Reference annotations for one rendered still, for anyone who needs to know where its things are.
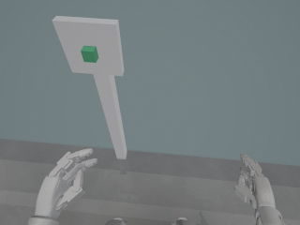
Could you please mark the right robot forearm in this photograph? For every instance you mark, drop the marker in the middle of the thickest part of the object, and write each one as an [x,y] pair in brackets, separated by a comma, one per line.
[266,215]

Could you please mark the left robot forearm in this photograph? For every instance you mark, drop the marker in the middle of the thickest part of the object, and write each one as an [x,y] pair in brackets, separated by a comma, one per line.
[41,220]

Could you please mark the button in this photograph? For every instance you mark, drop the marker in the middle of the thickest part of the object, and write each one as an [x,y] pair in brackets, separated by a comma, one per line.
[89,54]

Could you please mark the panel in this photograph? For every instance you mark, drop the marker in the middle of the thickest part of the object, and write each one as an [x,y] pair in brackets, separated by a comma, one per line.
[76,32]

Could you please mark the left robot hand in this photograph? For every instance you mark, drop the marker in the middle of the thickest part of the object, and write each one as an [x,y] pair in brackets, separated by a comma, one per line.
[54,186]

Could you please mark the right robot hand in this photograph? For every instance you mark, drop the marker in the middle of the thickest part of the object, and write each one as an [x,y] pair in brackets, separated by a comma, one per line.
[259,192]

